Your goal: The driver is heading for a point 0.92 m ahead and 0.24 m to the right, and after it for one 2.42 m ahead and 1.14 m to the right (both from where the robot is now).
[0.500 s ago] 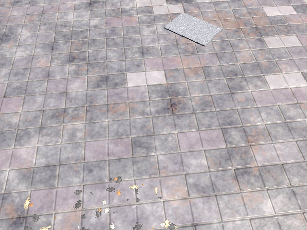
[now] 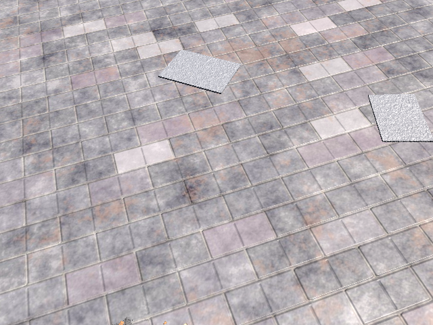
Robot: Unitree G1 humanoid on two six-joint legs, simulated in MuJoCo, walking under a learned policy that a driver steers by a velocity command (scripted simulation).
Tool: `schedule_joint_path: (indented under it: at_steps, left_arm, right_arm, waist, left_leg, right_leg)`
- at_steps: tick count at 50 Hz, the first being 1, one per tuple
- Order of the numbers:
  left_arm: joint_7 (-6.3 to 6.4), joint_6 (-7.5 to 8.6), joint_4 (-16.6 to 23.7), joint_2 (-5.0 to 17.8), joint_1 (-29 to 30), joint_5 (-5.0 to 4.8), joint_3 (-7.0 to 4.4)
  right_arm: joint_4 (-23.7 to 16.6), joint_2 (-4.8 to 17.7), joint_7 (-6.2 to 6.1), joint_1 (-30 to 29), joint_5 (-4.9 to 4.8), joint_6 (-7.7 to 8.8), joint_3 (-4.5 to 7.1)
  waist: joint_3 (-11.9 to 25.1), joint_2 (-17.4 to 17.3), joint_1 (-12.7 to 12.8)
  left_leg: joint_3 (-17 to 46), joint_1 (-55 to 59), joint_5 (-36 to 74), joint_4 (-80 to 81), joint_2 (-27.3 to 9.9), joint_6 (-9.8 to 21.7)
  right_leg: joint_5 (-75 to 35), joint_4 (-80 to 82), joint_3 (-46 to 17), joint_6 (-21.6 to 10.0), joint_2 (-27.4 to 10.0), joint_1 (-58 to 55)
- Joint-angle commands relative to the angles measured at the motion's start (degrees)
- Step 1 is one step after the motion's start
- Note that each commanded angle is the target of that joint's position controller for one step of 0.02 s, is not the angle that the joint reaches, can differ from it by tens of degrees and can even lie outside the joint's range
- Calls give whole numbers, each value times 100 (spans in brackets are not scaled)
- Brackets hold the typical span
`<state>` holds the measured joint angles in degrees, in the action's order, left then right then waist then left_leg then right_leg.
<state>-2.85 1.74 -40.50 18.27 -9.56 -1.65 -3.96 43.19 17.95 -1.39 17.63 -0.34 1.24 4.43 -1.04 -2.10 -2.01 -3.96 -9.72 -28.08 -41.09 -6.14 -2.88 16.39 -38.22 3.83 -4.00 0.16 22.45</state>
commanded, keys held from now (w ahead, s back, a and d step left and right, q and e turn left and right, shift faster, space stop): w+e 0.86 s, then w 0.12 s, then w+q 0.02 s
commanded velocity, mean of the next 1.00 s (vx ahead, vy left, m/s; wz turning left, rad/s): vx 0.47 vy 0.00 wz -0.55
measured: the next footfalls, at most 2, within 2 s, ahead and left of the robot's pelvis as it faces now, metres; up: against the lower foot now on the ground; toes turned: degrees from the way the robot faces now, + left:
left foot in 0.42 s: +0.42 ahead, +0.07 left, +0.00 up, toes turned -19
right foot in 0.92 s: +0.55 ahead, -0.31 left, +0.00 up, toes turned -36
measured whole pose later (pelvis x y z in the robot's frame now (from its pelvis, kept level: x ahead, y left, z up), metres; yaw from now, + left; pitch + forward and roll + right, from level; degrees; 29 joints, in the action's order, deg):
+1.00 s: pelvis +0.49 -0.17 +0.00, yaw -35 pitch +2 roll +1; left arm -2.1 1.8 -33.9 17.0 -7.1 -1.0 -3.2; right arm 46.9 18.4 0.6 16.4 -1.6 4.3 3.4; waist -4.3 -0.1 -2.3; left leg -2.3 -12.7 -27.3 -62.5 -4.4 -1.1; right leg 11.1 -37.6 2.0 -4.8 1.4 28.1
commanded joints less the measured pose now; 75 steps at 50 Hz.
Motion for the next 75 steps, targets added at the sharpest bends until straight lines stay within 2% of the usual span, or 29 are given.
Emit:
schedule_joint_path:
  at_steps: [1, 2, 4, 8, 13, 19, 21, 22, 23, 24, 25, 28, 33, 42, 44, 46, 47, 48, 49, 50, 51, 53, 57, 63, 67, 72, 73, 74, 75]
  left_arm:
    - [74, 170, 105, 1318, -1786, 62, -339]
    - [102, 244, 119, 1014, -1515, 84, -249]
    - [160, 236, 265, 711, -946, 84, -144]
    - [308, 190, 392, 735, -743, 90, -128]
    - [432, 128, 214, 891, -1136, 14, -214]
    - [443, 41, 121, 822, -1230, -8, -274]
    - [388, 24, 291, 485, -1060, 84, -147]
    - [388, 56, 433, -35, -1639, 104, 7]
    - [385, 92, 472, 119, -1956, -74, 46]
    - [381, 80, 403, 677, -1557, -147, -99]
    - [375, 57, 497, 814, -1040, -76, -130]
    - [303, -8, 613, 518, -769, 4, -126]
    - [273, -96, 760, 203, -440, 59, -15]
    - [-22, 8, 1157, 182, 848, 22, 31]
    - [-25, -17, 1180, 370, 569, 72, -79]
    - [81, -71, 738, 891, -1146, 50, -400]
    - [206, -105, 606, 1472, -1749, 27, -523]
    - [159, -7, 779, 1635, -1609, 15, -464]
    - [97, 77, 750, 1077, -1522, 73, -314]
    - [95, 129, 682, 917, -1297, 104, -254]
    - [107, 157, 667, 731, -899, 108, -190]
    - [126, 230, 683, 434, -478, 215, -80]
    - [169, 423, 413, 500, -477, 244, -114]
    - [276, 444, 124, 572, -589, 241, -123]
    - [305, 325, -157, 653, -922, 159, -179]
    - [465, 60, -155, 970, -731, 114, -273]
    - [503, 31, -128, 932, -649, 101, -243]
    - [523, 92, -15, 644, -847, 232, -117]
    - [400, 265, 208, 3, -1339, 281, 93]
  right_arm:
    - [-1025, 311, 53, -893, -80, 455, -30]
    - [-1056, 560, 120, -1084, -255, 573, 25]
    - [-884, 598, 127, -1045, 8, 671, 46]
    - [-841, 405, 226, -1048, 128, 563, 34]
    - [-1068, 129, 309, -2080, 21, 576, -119]
    - [-1046, 577, 312, -1814, -37, 664, 81]
    - [-834, 902, 226, -476, 60, 699, 255]
    - [-738, 1370, 179, 339, 172, 657, 365]
    - [-603, 1157, 248, 446, 105, 617, 309]
    - [-695, 675, 222, 102, 31, 572, 188]
    - [-709, 496, 182, -187, 26, 512, 131]
    - [-569, 291, 155, -603, 118, 507, 50]
    - [-270, 598, 153, -577, 72, 599, 164]
    - [84, 1050, 150, -130, -115, 363, 270]
    - [112, 1219, 135, -86, -177, 284, 313]
    - [118, 1022, 109, -22, -155, 237, 203]
    - [-83, 403, 130, 229, 109, 284, -18]
    - [-232, 240, 184, 443, 57, 454, -150]
    - [-258, 863, 233, -199, -200, 545, 19]
    - [-355, 819, 250, -498, -296, 589, -10]
    - [-286, 715, 200, -568, -199, 586, -38]
    - [-134, 690, 209, -319, -117, 452, -8]
    - [-47, 382, 187, -338, -104, 209, -61]
    - [-273, 151, 306, -1171, -89, 286, -137]
    - [-555, 93, 460, -1648, -87, 308, -179]
    - [-666, 535, 546, -841, -67, 242, 46]
    - [-486, 825, 477, 39, -81, 227, 211]
    - [-385, 1334, 351, 823, -104, 160, 364]
    - [-526, 1582, 343, 561, -150, 199, 389]
  waist:
    - [1139, 1591, 975]
    - [521, 1188, 851]
    - [59, 417, 520]
    - [-4, 479, 263]
    - [-167, 675, 595]
    - [2, 932, 317]
    - [1098, 779, -381]
    - [2154, -484, -325]
    - [2423, -1723, -173]
    - [1497, -945, -263]
    - [866, -463, -262]
    - [122, -375, 117]
    - [-107, -143, 170]
    - [-417, -57, -228]
    - [-109, -204, 39]
    - [822, -5, 987]
    - [1393, 1256, 926]
    - [2447, 1787, 618]
    - [2050, 922, 940]
    - [1264, 901, 840]
    - [846, 436, 603]
    - [543, 622, 252]
    - [174, 451, 158]
    - [-264, 450, 488]
    - [-478, 355, 692]
    - [331, 761, 48]
    - [796, 630, -459]
    - [1439, -189, -681]
    - [2079, -1487, -53]
  left_leg:
    - [942, -4144, -532, -3413, 793, 42]
    - [979, -4608, -99, -3483, 475, 224]
    - [930, -4071, 780, -2652, 110, 346]
    - [633, -3152, 1717, -1288, 250, 81]
    - [495, -2140, 3172, 781, 695, -94]
    - [732, -1359, 2628, 1375, 708, 300]
    - [1033, 860, 2414, 1385, 214, 779]
    - [3123, 3043, 1443, 1437, -1195, 1518]
    - [5139, 3442, 5, 2269, -1838, 1921]
    - [4521, 2695, -696, 2480, -1645, 1676]
    - [3586, 1900, -130, 2495, -1429, 1461]
    - [2086, 303, 1345, 2939, -885, 1328]
    - [1013, 95, 2299, 3383, -976, 1539]
    - [-337, 1085, 3264, 3029, -977, 1073]
    - [-534, 1302, 5205, 2206, -993, 967]
    - [-856, 374, 5819, -64, -668, 678]
    - [-904, -1640, 2296, -2165, -159, 352]
    - [289, -2923, -607, -3644, 744, 176]
    - [854, -3480, -212, -3900, 424, 239]
    - [727, -3650, 193, -3672, 180, 351]
    - [707, -3405, 638, -3230, -109, 379]
    - [783, -2705, 1158, -2781, -348, 346]
    - [833, -2807, 1878, -2150, -305, 144]
    - [635, -2769, 3691, -56, 43, 167]
    - [477, -3143, 3407, 599, 140, 401]
    - [-210, -1830, 1930, 635, 867, 943]
    - [-152, -482, 2212, 949, 1062, 1165]
    - [1356, 1305, 2421, 976, 122, 1553]
    - [4752, 3134, 1342, 1758, -1208, 2816]
  right_leg:
    - [1294, 2714, -5286, -1951, -2128, -3835]
    - [1243, 2611, -4735, -1809, -2101, -3608]
    - [82, 2408, -3414, -1331, -1564, -2631]
    - [-1586, 2614, -2209, -1138, -994, -1723]
    - [-1405, 2541, -1846, -844, -684, -988]
    - [-1947, 1707, -2545, -546, -985, -1692]
    - [-2331, -165, -2204, -215, -402, -1122]
    - [-273, -2263, -1599, 174, 342, 593]
    - [1741, -3465, -1480, 306, 417, 1802]
    - [1263, -3895, -1507, 340, 20, 2227]
    - [798, -3859, -1224, 350, -202, 2209]
    - [225, -3236, -1114, 341, -660, 1604]
    - [-475, -2299, -997, 501, -818, 1848]
    - [-1261, 54, -241, 130, -520, 1432]
    - [-610, 195, 63, -119, -130, 732]
    - [-932, 596, 105, -502, 324, -1868]
    - [-850, 709, -2084, -1053, -1055, -3773]
    - [250, 1840, -5133, -2005, -2153, -4591]
    - [410, 2118, -4593, -1657, -2033, -4346]
    - [-5, 2076, -3636, -1423, -1877, -3591]
    - [-609, 2065, -2933, -1201, -1643, -2766]
    - [-1490, 2357, -2117, -1065, -1360, -1762]
    - [-2037, 2922, -1171, -1052, -1295, -1331]
    - [-1946, 3217, -43, -640, -1109, -1556]
    - [-2364, 2963, 170, -579, -1422, -2490]
    - [-6096, 948, 521, -228, -1454, -3066]
    - [-5936, -298, 677, -35, -1231, -2490]
    - [-3725, -2134, 692, 204, -902, -1057]
    - [1486, -4255, -92, 613, 498, 1412]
